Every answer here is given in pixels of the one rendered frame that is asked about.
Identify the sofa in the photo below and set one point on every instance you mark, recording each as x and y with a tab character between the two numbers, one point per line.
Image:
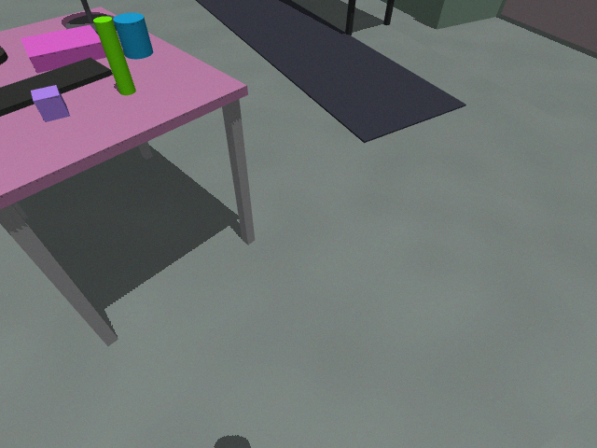
445	13

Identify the table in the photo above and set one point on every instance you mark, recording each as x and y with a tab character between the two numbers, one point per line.
172	89

